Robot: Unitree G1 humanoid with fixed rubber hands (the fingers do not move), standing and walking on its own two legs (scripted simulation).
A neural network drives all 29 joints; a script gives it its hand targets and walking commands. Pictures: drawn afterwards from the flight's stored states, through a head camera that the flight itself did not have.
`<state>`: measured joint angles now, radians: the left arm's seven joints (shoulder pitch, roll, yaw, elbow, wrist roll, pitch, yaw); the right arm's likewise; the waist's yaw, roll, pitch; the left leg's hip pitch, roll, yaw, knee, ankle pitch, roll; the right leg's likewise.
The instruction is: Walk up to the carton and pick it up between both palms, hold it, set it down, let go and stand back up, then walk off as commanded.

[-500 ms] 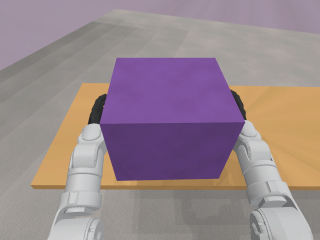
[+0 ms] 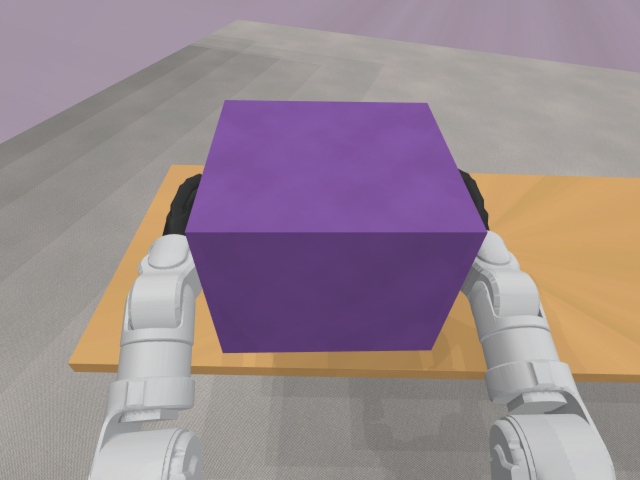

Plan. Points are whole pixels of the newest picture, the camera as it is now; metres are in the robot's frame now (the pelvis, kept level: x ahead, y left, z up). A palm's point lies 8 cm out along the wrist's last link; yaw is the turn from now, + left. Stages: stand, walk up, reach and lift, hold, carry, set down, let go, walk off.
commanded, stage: reach and lift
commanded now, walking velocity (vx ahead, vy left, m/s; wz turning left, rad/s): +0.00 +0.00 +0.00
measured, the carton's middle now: (327, 224) +0.38 -0.01 +0.16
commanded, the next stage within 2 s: hold in 0.54 s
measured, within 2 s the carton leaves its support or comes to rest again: neither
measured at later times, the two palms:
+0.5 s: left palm (179, 238) +0.35 +0.16 +0.17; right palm (475, 221) +0.36 -0.19 +0.18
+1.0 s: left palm (176, 233) +0.35 +0.17 +0.18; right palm (476, 217) +0.36 -0.18 +0.19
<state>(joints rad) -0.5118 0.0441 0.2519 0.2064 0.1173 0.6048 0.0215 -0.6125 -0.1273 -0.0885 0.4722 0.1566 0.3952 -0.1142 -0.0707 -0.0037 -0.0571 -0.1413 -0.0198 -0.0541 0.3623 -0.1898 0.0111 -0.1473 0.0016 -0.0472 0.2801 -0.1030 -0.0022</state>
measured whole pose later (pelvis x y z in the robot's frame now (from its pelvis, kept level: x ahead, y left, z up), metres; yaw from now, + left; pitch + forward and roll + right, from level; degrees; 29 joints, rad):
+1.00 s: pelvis -0.01 +0.00 +0.00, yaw -1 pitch -2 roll -1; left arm -0.53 0.03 0.29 0.14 0.14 0.71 0.01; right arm -0.68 -0.15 -0.07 0.46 0.20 0.49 -0.13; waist -0.06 -0.01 -0.08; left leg -0.14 -0.01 -0.05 0.36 -0.18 0.01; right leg -0.15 0.01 -0.03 0.28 -0.09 -0.01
